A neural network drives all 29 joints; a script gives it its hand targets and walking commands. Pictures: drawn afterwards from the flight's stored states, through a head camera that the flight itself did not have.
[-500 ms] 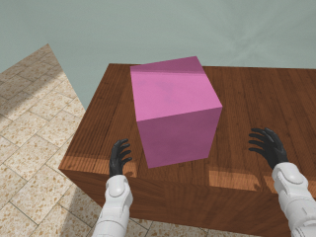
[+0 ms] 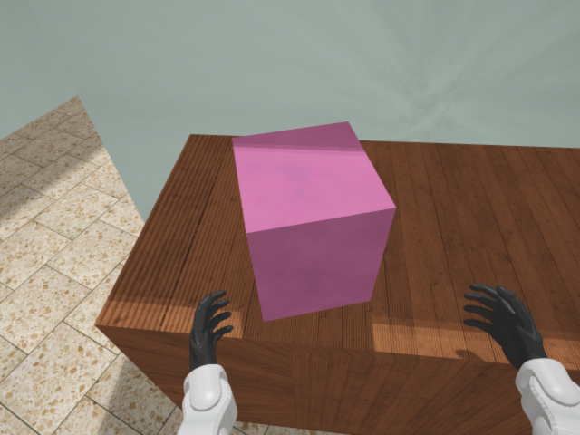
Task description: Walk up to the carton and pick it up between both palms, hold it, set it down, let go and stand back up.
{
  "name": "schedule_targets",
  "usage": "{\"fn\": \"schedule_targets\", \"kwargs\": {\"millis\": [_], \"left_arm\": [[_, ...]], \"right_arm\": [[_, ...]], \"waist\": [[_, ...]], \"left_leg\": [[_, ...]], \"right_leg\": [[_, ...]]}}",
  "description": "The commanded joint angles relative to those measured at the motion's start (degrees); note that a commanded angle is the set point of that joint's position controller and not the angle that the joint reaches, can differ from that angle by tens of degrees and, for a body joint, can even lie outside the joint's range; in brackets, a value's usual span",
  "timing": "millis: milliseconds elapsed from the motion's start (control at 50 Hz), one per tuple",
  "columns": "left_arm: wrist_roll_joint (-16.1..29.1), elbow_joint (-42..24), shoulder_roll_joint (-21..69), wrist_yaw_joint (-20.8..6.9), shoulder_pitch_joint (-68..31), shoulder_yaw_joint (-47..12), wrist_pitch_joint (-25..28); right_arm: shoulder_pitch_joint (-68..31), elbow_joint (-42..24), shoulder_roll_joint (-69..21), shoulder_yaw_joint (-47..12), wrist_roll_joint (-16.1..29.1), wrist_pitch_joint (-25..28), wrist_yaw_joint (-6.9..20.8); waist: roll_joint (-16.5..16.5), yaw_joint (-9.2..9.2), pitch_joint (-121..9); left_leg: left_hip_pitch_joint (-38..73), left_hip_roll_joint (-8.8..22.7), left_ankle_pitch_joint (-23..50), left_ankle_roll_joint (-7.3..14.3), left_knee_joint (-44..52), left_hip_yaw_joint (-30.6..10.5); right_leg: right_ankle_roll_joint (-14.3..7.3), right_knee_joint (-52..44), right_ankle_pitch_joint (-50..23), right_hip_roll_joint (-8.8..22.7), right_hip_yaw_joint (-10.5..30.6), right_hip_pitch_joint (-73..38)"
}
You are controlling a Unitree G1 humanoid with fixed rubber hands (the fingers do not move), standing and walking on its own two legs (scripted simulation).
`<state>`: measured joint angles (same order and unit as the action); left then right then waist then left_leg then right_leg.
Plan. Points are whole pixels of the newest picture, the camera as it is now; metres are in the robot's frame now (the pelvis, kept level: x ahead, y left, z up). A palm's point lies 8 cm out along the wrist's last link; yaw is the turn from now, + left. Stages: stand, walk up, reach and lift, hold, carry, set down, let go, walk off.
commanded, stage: set down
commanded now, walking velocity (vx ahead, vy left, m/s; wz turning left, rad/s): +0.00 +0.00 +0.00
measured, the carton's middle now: (304, 224) +0.46 +0.04 +0.01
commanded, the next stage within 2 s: none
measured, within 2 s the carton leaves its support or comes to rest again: neither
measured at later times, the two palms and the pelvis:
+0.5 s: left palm (210, 369) +0.21 +0.16 -0.02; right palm (532, 378) +0.23 -0.27 -0.01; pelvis +0.00 +0.00 +0.00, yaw -1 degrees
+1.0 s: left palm (197, 377) +0.21 +0.18 -0.04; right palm (513, 390) +0.22 -0.25 -0.03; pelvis +0.01 +0.00 +0.00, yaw -1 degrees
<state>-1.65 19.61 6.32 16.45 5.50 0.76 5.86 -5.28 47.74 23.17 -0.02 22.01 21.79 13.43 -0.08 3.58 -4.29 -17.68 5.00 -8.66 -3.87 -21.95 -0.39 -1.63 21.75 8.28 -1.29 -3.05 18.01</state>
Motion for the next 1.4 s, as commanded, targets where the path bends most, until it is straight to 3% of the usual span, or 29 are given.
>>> {"fn": "schedule_targets", "kwargs": {"millis": [0,20,80,100,140,160,180,240,320,360,440,540,560,580,640,660,760,900,960,1040,1100,1140,1200,1220,1240,1260,1280,1360,1380], "left_arm": [[1.8,-21.3,-2.6,0.5,-5.0,-6.3,1.1],[1.0,-19.2,-1.7,0.3,-1.8,-6.5,0.1],[0.8,-19.8,-1.4,0.2,-0.8,-7.0,-0.9],[0.8,-17.5,-1.2,-0.6,0.6,-6.7,-1.5],[-0.2,-19.2,-2.2,-0.5,1.9,-5.0,-1.6],[0.0,-19.7,-3.2,-0.7,0.5,-5.3,-1.6],[-0.1,-21.5,-2.8,-0.2,-0.1,-5.2,-1.5],[0.0,-23.7,-2.9,0.2,1.5,-4.4,-0.7],[0.2,-18.9,-4.7,-1.6,0.1,-3.2,-1.6],[0.4,-18.9,-4.7,-1.3,-1.1,-3.7,-2.0],[-0.4,-19.4,-6.0,-1.4,-0.3,-1.7,-3.2],[-0.3,-17.4,-7.0,-2.4,0.4,-0.7,-3.0],[-1.0,-18.1,-7.3,-2.2,2.3,-0.6,-2.7],[-0.4,-17.3,-6.9,-3.0,2.6,-1.2,-2.9],[-0.6,-18.1,-7.1,-3.4,4.5,-0.8,-2.4],[-1.3,-13.7,-7.4,-4.3,5.5,-0.2,-3.0],[-0.8,-15.2,-8.7,-5.2,8.7,0.7,-1.6],[-1.2,-11.5,-11.0,-6.5,8.3,1.1,-1.6],[-0.7,-12.5,-11.9,-6.8,8.3,1.6,-1.5],[-0.3,-10.0,-12.0,-7.4,7.9,1.1,-2.3],[-0.3,-8.9,-13.9,-7.8,5.7,2.2,-3.2],[0.2,-5.8,-13.9,-8.9,4.3,1.8,-4.3],[1.4,-7.2,-15.2,-9.0,2.9,1.2,-5.4],[1.4,-7.6,-16.0,-9.0,3.6,2.3,-5.4],[1.3,-8.6,-16.1,-9.0,2.5,1.5,-6.1],[1.0,-9.9,-16.2,-8.8,3.2,1.9,-6.1],[1.2,-8.3,-16.2,-9.4,2.8,1.6,-6.4],[2.2,-7.1,-18.4,-10.6,4.6,3.2,-6.2],[1.6,-6.6,-17.9,-11.1,3.8,2.7,-6.7]], "right_arm": [[-7.5,-17.7,13.6,-0.8,3.0,1.0,0.5],[-4.6,-15.5,12.6,-1.6,2.7,0.2,0.3],[-2.4,-15.9,12.7,-1.0,2.6,-1.1,0.6],[-0.3,-14.8,12.7,-1.8,2.2,-1.4,0.2],[1.2,-18.7,12.9,-1.3,1.8,-1.5,-0.4],[0.9,-18.0,12.0,-1.5,1.2,-1.6,-0.4],[0.6,-18.8,12.8,-0.9,1.7,-1.6,-0.1],[2.4,-22.8,12.7,-0.6,1.7,-1.2,-0.3],[5.2,-25.4,10.0,-0.8,-0.6,-2.9,-1.9],[5.0,-24.9,9.7,-0.2,-0.4,-3.7,-1.7],[5.4,-26.2,9.0,0.2,-1.5,-5.2,-2.2],[8.0,-25.9,7.5,-0.7,-2.7,-5.3,-3.3],[8.4,-28.0,7.6,-1.3,-2.6,-4.4,-3.2],[9.0,-26.8,6.6,-1.5,-2.7,-4.6,-3.7],[9.7,-26.2,7.5,-1.7,-2.5,-3.7,-3.6],[11.0,-24.5,6.7,-1.8,-3.3,-4.1,-4.3],[13.0,-25.7,5.5,-3.3,-3.8,-2.8,-5.0],[13.3,-22.9,4.1,-2.7,-7.1,-2.7,-5.8],[13.0,-24.9,3.2,-2.6,-6.7,-2.8,-6.1],[13.5,-21.2,2.5,-2.7,-8.2,-3.5,-6.2],[11.9,-21.4,0.0,-2.8,-9.2,-4.2,-7.1],[12.0,-20.9,-0.4,-2.0,-10.7,-5.3,-7.6],[10.8,-21.4,0.2,-0.6,-11.2,-6.3,-8.1],[10.9,-21.8,-1.1,-1.1,-11.2,-6.1,-8.4],[11.3,-21.0,-0.8,-0.3,-11.8,-6.7,-8.4],[11.3,-22.9,-1.1,-0.8,-11.6,-6.6,-8.4],[12.2,-21.5,-2.0,-0.1,-12.8,-7.1,-8.8],[13.0,-22.2,-2.6,-0.7,-13.7,-6.3,-10.1],[13.8,-19.9,-3.0,-0.3,-14.1,-6.5,-10.5]], "waist": [[10.2,-0.76,-12.0],[9.6,-1.77,-9.4],[8.8,-1.49,-8.0],[10.5,-2.27,-7.2],[10.9,-0.97,-9.0],[10.9,-1.61,-8.6],[8.6,-1.19,-8.5],[10.2,-0.83,-8.0],[13.2,-1.67,-5.5],[10.9,-1.73,-4.0],[10.8,0.23,-3.4],[10.5,-0.66,-5.2],[10.2,0.71,-6.5],[10.0,-0.59,-5.0],[8.7,-0.24,-6.9],[8.5,-1.01,-5.6],[10.2,-0.01,-7.1],[9.7,-0.82,-5.7],[8.2,0.27,-5.8],[7.4,-0.77,-3.7],[6.9,-0.03,-1.8],[8.9,-1.55,-0.6],[7.9,-1.25,-0.4],[6.9,0.15,-0.5],[6.2,-1.36,-0.8],[6.0,0.01,-1.4],[6.5,-1.28,-1.0],[7.7,-0.71,-2.8],[5.9,-1.22,-2.0]], "left_leg": [[11.0,-4.6,3.8,3.6,2.3,2.5],[11.7,-4.9,2.0,3.7,2.8,2.2],[13.1,-4.5,2.6,3.6,3.2,2.0],[13.7,-4.8,2.9,4.0,3.1,2.4],[13.8,-4.7,5.1,3.6,3.5,2.3],[12.2,-5.2,3.6,3.7,2.7,2.3],[12.7,-4.9,4.4,3.3,2.7,2.2],[10.6,-4.9,6.2,3.5,2.5,2.1],[9.3,-5.3,-0.4,4.3,2.4,3.1],[9.2,-5.3,-1.9,4.5,2.4,3.2],[9.0,-5.0,-1.9,4.4,2.6,3.2],[8.6,-5.9,0.1,4.2,2.0,4.0],[8.3,-5.6,1.9,4.1,2.4,3.9],[9.0,-5.8,2.2,3.9,2.3,4.4],[10.4,-5.8,6.1,3.5,2.3,4.3],[10.2,-6.0,4.5,3.5,2.2,4.2],[10.3,-6.3,9.6,3.5,2.0,4.8],[10.5,-6.0,7.8,3.2,2.7,4.2],[10.8,-6.1,6.5,3.4,3.0,4.5],[11.9,-6.2,6.4,3.6,3.6,4.8],[9.7,-6.7,2.9,4.2,3.3,5.1],[10.0,-6.3,0.9,4.5,3.8,4.6],[10.3,-6.4,-0.4,4.2,4.5,4.8],[10.0,-6.5,0.1,4.6,4.2,5.1],[10.0,-6.5,-0.8,4.1,4.1,4.9],[10.9,-6.3,0.7,4.2,4.2,5.3],[9.9,-6.4,-0.1,4.2,3.8,4.9],[9.3,-7.0,1.6,4.1,3.6,5.3],[9.8,-6.7,1.0,4.0,3.5,5.1]], "right_leg": [[-0.3,-3.3,1.8,-1.6,4.2,-9.9],[-0.2,-4.7,2.8,-0.8,5.1,-10.7],[-0.5,-4.5,3.4,-1.0,5.1,-9.4],[-0.3,-4.7,2.7,-1.1,5.1,-9.8],[-0.4,-4.3,-0.7,-1.9,4.7,-12.0],[-0.4,-3.8,-0.4,-1.6,4.9,-11.5],[-0.6,-3.4,0.4,-1.9,4.3,-10.8],[-0.3,-3.3,-0.5,-1.4,5.3,-13.3],[0.5,-4.5,8.1,0.4,7.7,-12.6],[0.0,-4.5,10.8,0.7,7.9,-10.3],[-0.2,-4.7,12.6,0.3,8.0,-10.6],[0.2,-3.8,6.8,0.8,8.6,-13.1],[0.0,-3.0,3.3,0.1,7.2,-13.6],[0.1,-3.6,2.5,0.8,8.0,-13.8],[0.2,-2.9,-3.8,-0.3,6.1,-14.8],[0.1,-3.2,-2.8,0.1,7.0,-15.2],[0.3,-2.8,-10.8,-0.4,6.0,-17.9],[0.8,-3.5,-8.8,-0.3,5.6,-16.2],[0.9,-4.0,-6.0,-0.1,5.9,-16.1],[0.5,-5.3,-4.9,0.2,5.3,-14.7],[0.8,-5.6,-0.3,1.2,6.6,-13.9],[0.9,-6.4,3.3,1.6,6.7,-13.5],[0.9,-6.9,7.5,1.5,6.1,-12.1],[0.7,-6.6,6.7,1.9,6.6,-12.0],[0.7,-6.6,7.4,1.8,6.2,-12.3],[0.9,-6.7,6.9,1.5,5.9,-12.1],[0.7,-6.4,7.2,2.1,6.3,-12.4],[1.6,-5.3,0.5,2.4,6.8,-15.0],[1.8,-5.3,1.0,2.7,6.7,-14.6]]}}
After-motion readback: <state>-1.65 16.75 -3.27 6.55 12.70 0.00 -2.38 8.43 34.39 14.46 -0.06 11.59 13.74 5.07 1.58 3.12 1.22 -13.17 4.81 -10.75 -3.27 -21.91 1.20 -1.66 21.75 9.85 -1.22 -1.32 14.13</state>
